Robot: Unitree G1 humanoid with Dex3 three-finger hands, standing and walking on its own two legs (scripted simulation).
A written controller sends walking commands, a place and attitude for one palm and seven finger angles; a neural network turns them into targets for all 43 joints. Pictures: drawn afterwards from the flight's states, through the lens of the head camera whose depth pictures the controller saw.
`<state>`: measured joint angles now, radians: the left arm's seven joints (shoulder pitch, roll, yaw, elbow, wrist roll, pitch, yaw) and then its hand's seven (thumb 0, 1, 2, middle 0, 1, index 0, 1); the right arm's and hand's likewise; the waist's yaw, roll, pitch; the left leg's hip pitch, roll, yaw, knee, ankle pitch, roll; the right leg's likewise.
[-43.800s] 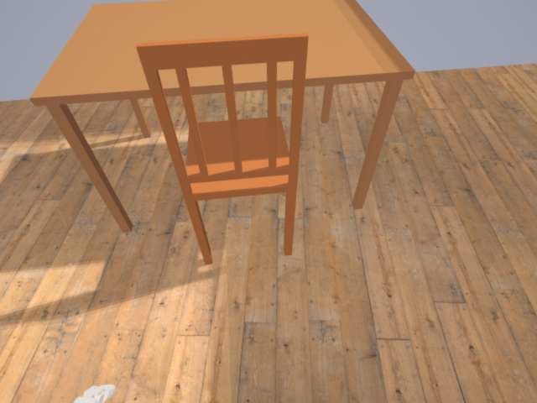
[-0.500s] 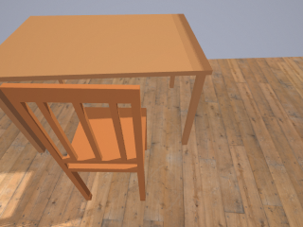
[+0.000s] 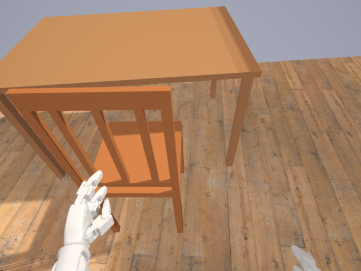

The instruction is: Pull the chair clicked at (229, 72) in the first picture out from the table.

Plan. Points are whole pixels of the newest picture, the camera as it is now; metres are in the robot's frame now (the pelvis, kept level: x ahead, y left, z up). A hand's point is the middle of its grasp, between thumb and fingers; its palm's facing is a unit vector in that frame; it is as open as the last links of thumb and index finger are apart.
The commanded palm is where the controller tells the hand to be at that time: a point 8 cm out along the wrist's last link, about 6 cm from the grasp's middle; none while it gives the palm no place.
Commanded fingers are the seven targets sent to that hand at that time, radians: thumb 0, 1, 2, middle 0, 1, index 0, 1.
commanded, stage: raise the hand toward the chair's back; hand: left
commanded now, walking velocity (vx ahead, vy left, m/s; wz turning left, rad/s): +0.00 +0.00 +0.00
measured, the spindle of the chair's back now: (114, 151) +0.47 +0.22 -0.04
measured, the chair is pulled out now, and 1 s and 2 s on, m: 0.17 0.17 0.17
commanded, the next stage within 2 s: aim the fingers beside a spindle in 1.86 s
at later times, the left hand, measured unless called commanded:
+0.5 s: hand (124, 243) +0.20 +0.14 -0.04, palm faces -0.20 -0.98 -0.03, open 12.0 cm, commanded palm +0.16 +0.22 -0.03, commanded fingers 0.00 0.01 0.52 -0.11 -0.16 -0.11 -0.16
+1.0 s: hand (97, 232) +0.22 +0.19 -0.01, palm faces +0.03 -1.00 -0.06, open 16.0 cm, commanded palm +0.19 +0.25 -0.02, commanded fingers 0.00 -0.50 0.30 -0.06 -0.08 -0.06 -0.08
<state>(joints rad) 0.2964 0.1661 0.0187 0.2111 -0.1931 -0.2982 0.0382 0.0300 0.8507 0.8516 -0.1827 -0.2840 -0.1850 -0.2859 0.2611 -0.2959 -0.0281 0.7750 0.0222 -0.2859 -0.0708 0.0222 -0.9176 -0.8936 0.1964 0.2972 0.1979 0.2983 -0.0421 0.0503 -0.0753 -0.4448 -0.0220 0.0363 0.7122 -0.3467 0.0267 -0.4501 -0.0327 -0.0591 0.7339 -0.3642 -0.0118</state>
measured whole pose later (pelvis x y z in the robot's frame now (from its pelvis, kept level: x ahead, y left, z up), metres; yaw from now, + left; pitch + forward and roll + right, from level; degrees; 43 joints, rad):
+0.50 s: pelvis -0.02 -0.01 -0.09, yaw +1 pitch +18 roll -2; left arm 0.32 0.21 0.04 -0.05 -0.23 -0.41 -0.37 0.00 0.24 0.61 -0.13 -0.20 -0.13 -0.20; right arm 0.12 -0.17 0.05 0.54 0.03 -0.19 -0.04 0.02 -0.90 -0.89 0.20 0.30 0.20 0.30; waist 0.04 0.06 -0.12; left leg -1.04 0.01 -0.03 1.29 -0.56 0.01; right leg -1.00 -0.02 -0.12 1.25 -0.55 -0.04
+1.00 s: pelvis -0.01 +0.00 -0.06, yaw +0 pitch +16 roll -2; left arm 0.41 0.24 0.17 -0.06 -0.27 -0.41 -0.21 -0.01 -0.35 0.36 -0.08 -0.11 -0.08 -0.11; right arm 0.20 -0.22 -0.03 0.53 0.03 -0.22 -0.07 0.02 -0.91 -0.89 0.19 0.30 0.20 0.30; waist -0.01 0.02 -0.15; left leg -0.92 0.01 0.00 1.16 -0.53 0.02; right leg -0.89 -0.01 -0.10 1.12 -0.52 -0.03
